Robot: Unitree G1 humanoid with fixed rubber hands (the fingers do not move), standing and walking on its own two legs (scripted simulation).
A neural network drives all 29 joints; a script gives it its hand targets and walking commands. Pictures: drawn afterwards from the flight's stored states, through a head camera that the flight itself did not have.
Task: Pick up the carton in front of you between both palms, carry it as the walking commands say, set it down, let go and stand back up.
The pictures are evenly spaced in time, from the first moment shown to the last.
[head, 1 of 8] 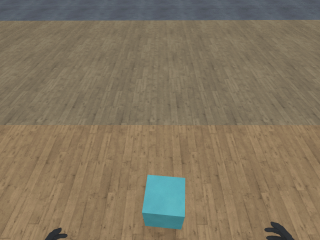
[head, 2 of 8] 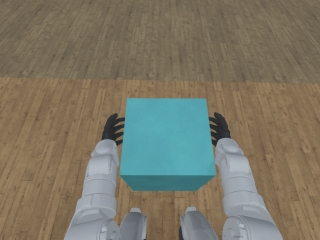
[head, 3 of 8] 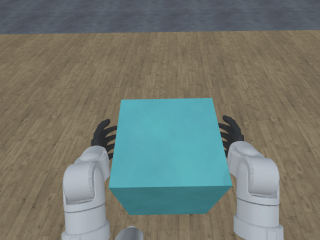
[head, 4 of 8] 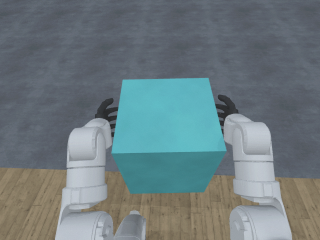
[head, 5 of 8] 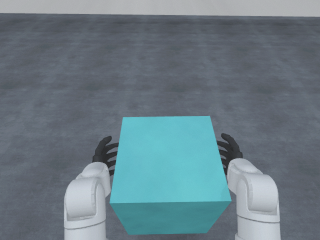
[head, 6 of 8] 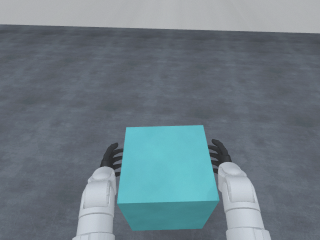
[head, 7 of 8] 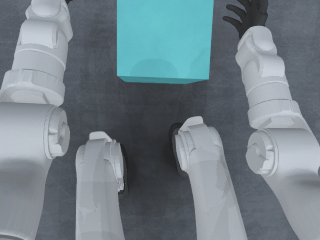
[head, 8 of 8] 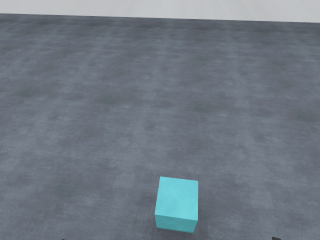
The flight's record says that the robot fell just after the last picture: no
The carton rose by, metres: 0.69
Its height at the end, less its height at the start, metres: -0.26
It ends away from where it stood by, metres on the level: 6.09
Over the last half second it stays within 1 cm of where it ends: yes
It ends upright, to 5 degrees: yes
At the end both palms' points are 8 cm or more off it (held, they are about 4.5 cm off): yes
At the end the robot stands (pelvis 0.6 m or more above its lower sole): yes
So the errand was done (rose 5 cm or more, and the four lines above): yes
